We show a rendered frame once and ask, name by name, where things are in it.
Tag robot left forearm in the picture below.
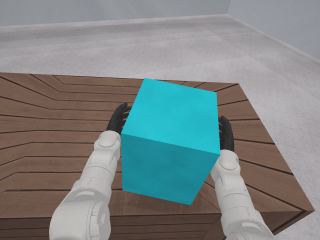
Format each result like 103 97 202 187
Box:
49 130 121 240

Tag robot right forearm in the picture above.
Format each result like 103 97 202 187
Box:
210 149 277 240

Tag left robot hand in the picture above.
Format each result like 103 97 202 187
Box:
106 103 132 135

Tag robot right upper arm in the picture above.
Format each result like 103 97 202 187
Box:
225 230 276 240

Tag right robot hand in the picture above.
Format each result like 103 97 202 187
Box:
218 115 235 152

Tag carton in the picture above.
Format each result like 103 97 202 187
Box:
121 78 221 205

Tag robot left upper arm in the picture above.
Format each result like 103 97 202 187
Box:
50 198 111 240

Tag pedestal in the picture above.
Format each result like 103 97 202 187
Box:
0 72 315 240

